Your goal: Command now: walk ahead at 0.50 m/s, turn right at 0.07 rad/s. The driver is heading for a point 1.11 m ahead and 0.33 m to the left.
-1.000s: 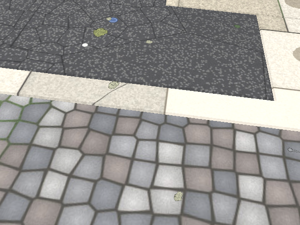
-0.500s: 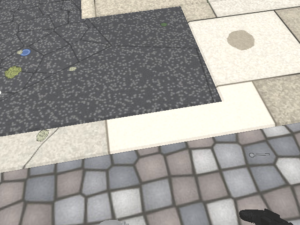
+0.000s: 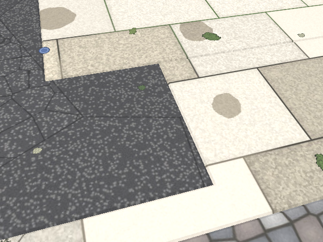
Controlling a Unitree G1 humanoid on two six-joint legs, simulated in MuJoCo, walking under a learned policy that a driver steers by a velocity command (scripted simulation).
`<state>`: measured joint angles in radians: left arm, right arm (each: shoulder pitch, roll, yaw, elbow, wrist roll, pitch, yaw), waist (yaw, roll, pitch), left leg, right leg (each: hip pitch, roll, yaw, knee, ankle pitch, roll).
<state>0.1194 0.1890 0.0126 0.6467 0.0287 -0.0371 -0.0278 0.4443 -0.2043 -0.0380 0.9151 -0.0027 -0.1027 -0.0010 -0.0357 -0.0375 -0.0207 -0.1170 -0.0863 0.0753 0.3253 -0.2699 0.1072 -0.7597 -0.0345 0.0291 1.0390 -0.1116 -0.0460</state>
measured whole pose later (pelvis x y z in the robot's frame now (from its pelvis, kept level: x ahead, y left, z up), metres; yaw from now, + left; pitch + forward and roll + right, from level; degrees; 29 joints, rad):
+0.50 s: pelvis +0.29 -0.03 +0.00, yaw +6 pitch +1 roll -1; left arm 0.42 0.22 0.04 0.86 0.02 -0.10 0.00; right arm 0.23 -0.25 -0.05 0.80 -0.03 -0.02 0.03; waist 0.02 0.04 0.00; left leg -0.68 0.07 -0.05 1.03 -0.13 0.03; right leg -0.04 0.08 -0.15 0.23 -0.21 -0.10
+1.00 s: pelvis +0.55 +0.06 +0.00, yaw +23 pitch +1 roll +0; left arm 0.16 0.25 0.02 0.71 0.05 -0.03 -0.01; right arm 0.36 -0.28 -0.07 0.83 0.00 -0.04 0.01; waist -0.02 -0.03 0.03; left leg -0.17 -0.16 -0.04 0.34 -0.18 0.15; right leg -0.64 -0.12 0.05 1.04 -0.26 0.05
